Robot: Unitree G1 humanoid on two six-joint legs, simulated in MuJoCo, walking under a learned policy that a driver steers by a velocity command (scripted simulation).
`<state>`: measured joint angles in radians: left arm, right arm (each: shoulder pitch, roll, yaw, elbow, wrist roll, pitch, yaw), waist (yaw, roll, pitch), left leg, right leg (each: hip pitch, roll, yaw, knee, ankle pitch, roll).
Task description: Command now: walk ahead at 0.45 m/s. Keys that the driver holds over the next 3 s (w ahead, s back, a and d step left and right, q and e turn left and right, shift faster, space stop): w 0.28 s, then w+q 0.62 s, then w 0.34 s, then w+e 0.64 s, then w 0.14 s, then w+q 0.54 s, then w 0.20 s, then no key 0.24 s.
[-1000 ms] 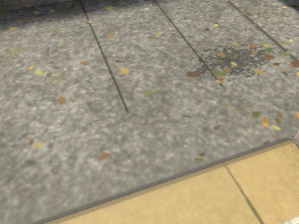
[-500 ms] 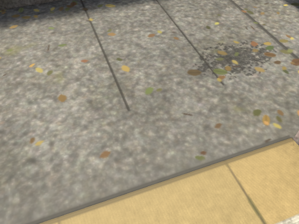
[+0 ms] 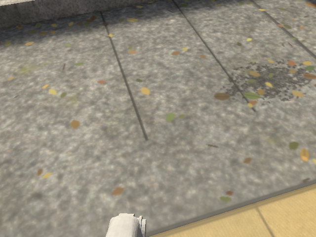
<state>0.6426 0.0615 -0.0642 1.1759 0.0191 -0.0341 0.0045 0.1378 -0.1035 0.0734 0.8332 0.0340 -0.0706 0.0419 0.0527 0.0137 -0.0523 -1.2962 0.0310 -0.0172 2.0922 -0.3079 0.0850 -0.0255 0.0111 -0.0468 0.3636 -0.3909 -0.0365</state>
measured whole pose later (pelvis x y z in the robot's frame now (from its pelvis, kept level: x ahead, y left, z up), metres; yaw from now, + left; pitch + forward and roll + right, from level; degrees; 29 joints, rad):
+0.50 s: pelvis +0.27 +0.04 +0.15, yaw +2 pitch +3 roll +0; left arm 0.09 0.19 -0.03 0.77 0.01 -0.09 -0.01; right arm 0.49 -0.12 0.03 1.07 0.00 -0.11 0.02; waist -0.06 -0.03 -0.08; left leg -0.16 -0.06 0.08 0.34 -0.24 0.08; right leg -0.87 -0.12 0.03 1.10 0.09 -0.05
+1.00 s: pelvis +0.55 +0.02 +0.15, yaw +20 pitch +2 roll -2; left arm 0.33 0.26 0.07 0.87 0.01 -0.11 0.00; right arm 0.15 -0.30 -0.07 0.72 0.03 -0.05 0.01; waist 0.06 0.05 -0.01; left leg -0.73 0.12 -0.07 1.05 -0.15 0.03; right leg -0.09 0.01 -0.16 0.28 -0.22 -0.02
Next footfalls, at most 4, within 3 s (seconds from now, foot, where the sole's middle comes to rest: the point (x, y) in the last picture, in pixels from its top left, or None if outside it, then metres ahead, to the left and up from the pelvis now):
0.14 left None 0.27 0.11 -0.63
0.72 right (202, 211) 0.58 -0.09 -0.63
1.22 left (120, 167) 0.77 0.26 -0.63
1.78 right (159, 110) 1.13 0.11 -0.63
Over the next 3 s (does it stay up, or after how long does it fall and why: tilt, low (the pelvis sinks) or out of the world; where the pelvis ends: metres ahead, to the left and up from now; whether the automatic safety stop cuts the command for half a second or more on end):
stays up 1.62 0.26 0.14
